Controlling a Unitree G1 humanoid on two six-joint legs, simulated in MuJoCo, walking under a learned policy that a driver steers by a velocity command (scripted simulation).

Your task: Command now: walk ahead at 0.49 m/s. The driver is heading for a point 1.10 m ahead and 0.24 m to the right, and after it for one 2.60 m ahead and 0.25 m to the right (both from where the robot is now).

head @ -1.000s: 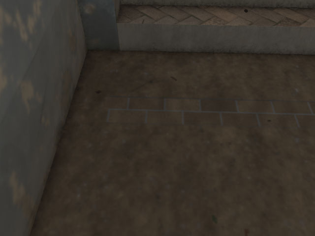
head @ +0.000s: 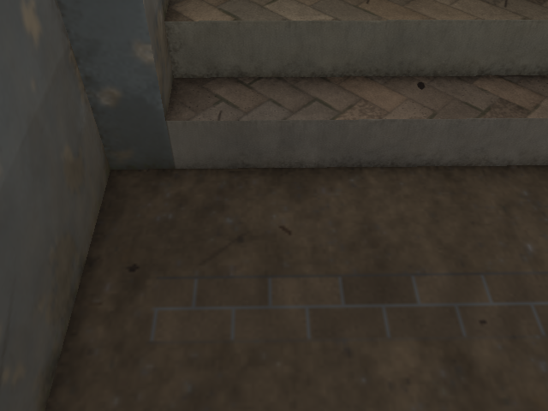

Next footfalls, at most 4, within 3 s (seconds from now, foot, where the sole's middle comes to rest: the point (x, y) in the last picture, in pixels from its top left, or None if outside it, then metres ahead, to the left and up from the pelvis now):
0.30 right None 0.33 -0.17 -0.78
0.86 left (247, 364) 0.64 0.07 -0.78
1.40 right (324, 273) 0.91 -0.15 -0.78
1.86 left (286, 208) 1.17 -0.05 -0.78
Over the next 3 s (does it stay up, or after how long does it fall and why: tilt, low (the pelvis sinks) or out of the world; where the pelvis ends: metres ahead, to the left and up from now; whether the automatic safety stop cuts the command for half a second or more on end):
stays up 0.97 -0.08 0.00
